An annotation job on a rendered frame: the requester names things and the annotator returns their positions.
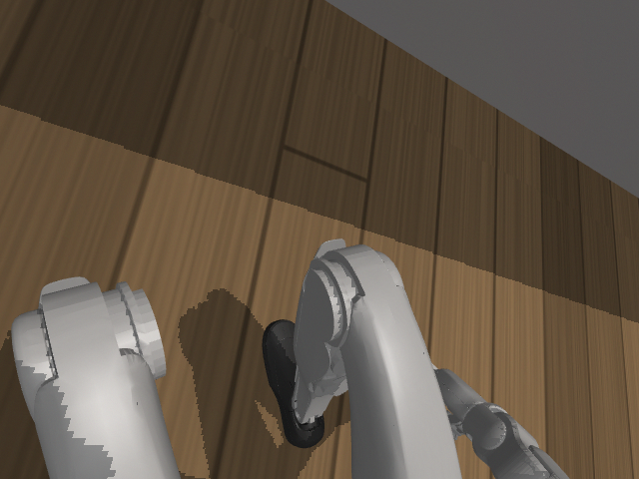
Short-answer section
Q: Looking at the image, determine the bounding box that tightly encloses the right robot arm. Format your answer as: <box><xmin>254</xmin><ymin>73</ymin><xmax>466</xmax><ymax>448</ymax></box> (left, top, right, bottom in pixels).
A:
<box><xmin>462</xmin><ymin>402</ymin><xmax>570</xmax><ymax>479</ymax></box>

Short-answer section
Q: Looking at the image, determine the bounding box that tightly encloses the right robot foot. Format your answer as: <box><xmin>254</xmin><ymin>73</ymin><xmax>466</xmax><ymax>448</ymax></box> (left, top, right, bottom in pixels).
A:
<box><xmin>263</xmin><ymin>319</ymin><xmax>324</xmax><ymax>448</ymax></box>

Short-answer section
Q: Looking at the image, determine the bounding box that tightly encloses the right robot hand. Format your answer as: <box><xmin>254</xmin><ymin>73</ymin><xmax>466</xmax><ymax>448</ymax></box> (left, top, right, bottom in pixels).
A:
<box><xmin>432</xmin><ymin>364</ymin><xmax>486</xmax><ymax>440</ymax></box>

